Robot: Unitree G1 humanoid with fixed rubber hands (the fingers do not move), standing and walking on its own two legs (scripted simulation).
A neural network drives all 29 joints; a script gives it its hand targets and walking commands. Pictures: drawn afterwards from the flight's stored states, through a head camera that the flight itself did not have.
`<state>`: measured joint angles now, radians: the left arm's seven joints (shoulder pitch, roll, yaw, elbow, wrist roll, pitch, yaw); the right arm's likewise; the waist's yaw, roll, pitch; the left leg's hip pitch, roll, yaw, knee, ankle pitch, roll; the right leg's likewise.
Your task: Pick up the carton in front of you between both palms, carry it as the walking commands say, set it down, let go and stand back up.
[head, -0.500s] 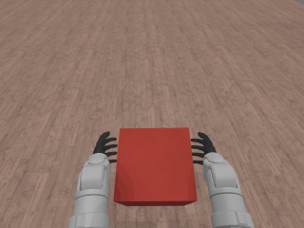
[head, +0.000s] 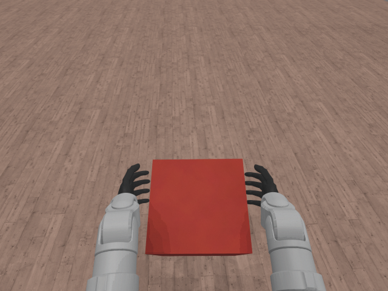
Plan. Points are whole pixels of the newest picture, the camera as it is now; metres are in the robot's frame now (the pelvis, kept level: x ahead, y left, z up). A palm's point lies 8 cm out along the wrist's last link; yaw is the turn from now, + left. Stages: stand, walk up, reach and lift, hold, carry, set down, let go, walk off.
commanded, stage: hold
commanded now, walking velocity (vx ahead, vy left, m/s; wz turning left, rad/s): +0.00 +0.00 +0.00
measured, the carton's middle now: (198, 212) +0.33 +0.00 -0.09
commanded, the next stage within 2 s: set down in 0.92 s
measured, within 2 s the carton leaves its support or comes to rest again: neither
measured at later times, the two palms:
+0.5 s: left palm (116, 203) +0.27 +0.16 +0.06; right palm (261, 193) +0.30 -0.13 +0.05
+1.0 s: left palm (119, 197) +0.29 +0.17 +0.05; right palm (258, 185) +0.32 -0.13 +0.05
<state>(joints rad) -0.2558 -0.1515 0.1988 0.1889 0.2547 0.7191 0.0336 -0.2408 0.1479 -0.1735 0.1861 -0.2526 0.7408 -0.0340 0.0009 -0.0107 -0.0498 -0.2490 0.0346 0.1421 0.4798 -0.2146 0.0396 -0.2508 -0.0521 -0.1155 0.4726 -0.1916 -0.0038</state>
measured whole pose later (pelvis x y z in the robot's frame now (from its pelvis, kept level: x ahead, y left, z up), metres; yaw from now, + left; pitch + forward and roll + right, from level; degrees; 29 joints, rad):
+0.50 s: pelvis -0.01 -0.01 +0.00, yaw +6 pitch -10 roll +0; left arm -0.34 -0.18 0.28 0.30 0.32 0.73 -0.01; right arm -0.33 0.17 -0.28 0.33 -0.33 0.72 0.00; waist 0.01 0.00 0.04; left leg -0.08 -0.02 0.00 0.43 -0.18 0.02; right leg -0.06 0.02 0.02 0.44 -0.22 -0.02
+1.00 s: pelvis +0.02 -0.02 +0.00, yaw +6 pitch -7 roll +0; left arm -0.30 -0.16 0.25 0.26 0.29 0.72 0.01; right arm -0.29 0.16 -0.23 0.28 -0.29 0.74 -0.02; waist 0.01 0.00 0.04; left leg -0.08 -0.03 -0.03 0.41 -0.20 0.01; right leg -0.05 0.04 0.04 0.41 -0.23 -0.02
